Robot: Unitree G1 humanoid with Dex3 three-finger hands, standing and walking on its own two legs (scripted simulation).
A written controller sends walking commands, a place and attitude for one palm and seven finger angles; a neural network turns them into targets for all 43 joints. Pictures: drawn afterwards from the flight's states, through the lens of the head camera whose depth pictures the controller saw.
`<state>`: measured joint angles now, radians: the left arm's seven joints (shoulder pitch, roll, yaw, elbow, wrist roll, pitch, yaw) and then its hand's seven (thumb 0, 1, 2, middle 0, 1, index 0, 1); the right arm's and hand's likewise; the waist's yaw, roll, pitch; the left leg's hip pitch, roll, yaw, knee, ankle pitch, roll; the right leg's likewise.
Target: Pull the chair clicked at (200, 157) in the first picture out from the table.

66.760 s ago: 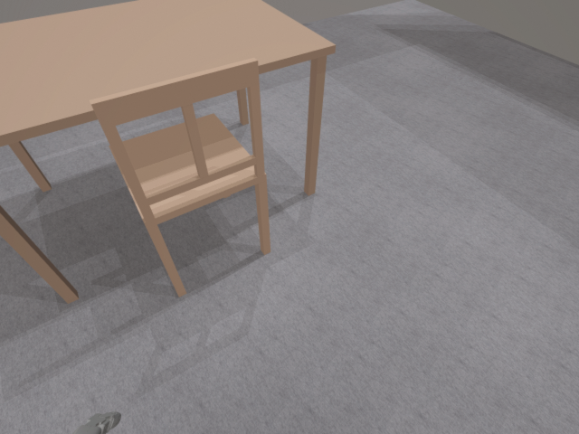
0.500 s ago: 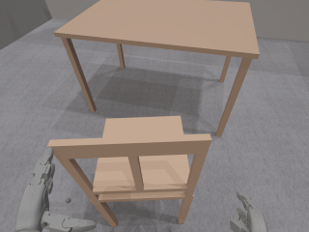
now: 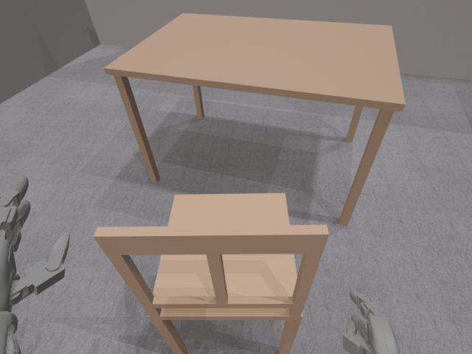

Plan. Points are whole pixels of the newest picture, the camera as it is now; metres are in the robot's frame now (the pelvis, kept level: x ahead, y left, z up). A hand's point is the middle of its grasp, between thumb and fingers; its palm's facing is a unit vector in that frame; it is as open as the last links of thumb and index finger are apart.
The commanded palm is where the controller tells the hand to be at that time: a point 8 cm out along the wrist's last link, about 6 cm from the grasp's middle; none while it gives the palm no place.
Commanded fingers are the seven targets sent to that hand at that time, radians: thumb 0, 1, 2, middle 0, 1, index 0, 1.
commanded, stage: draw the hand back to the body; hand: left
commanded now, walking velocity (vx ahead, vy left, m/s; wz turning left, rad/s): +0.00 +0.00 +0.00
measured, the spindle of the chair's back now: (218, 278) +0.30 +0.09 -0.12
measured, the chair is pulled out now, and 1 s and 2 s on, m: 0.55 0.55 0.55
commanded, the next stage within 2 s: step back with the hand held close in 0.40 s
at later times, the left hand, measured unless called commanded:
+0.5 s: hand (41, 259) +0.18 +0.27 +0.16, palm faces +0.48 -0.78 -0.41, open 7.4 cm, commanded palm +0.13 +0.30 +0.18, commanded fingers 0.00 0.90 0.90 -0.20 -0.30 -0.20 -0.30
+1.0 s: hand (30, 284) +0.15 +0.27 +0.15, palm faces +0.36 -0.78 -0.50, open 7.4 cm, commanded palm +0.10 +0.30 +0.18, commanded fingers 0.00 0.90 0.90 -0.20 -0.30 -0.20 -0.30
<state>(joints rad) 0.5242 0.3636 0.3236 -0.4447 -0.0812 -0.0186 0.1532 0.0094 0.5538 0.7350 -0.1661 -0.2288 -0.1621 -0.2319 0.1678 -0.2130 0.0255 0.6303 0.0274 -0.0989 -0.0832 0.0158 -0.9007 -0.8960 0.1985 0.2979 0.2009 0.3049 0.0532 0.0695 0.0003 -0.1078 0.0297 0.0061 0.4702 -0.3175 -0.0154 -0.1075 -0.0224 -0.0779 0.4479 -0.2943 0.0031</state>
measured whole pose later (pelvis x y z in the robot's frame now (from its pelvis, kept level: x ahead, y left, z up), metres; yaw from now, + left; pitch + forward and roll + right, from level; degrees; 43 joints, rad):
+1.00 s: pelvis -0.05 +0.01 +0.00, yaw -2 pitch +1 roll +0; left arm 0.60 0.43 0.42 -0.53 -0.08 -0.10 0.15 0.02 0.89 0.90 -0.22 -0.30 -0.21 -0.30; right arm 0.15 -0.20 -0.02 0.60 0.03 -0.02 -0.09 0.02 -0.90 -0.90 0.20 0.30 0.20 0.30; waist 0.00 0.01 0.04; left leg -0.28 0.03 0.04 0.52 -0.26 0.00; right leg -0.29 -0.03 -0.04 0.50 -0.22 0.01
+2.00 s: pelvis -0.15 +0.01 +0.00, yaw +0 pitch +3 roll -2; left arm 0.58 0.42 0.47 -0.64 -0.07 -0.21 0.17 0.02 0.89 0.90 -0.21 -0.30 -0.21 -0.30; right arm 0.18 -0.14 -0.03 0.67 -0.02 -0.16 -0.04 0.01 -0.90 -0.90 0.20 0.30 0.20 0.30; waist 0.00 -0.04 0.02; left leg -0.34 0.07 0.00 0.57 -0.28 -0.02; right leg -0.39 0.02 -0.02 0.73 -0.38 0.01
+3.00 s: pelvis -0.31 -0.02 +0.00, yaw +0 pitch -1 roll -2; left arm 0.57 0.46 0.46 -0.54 -0.02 -0.21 0.15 0.02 0.89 0.90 -0.22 -0.30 -0.21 -0.30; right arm 0.31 -0.17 -0.02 0.66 0.02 -0.13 -0.04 0.02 -0.90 -0.90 0.20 0.30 0.20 0.30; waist -0.05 -0.03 -0.04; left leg -0.25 0.01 0.02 0.53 -0.27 0.04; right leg -0.43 0.01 -0.05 0.96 -0.38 0.01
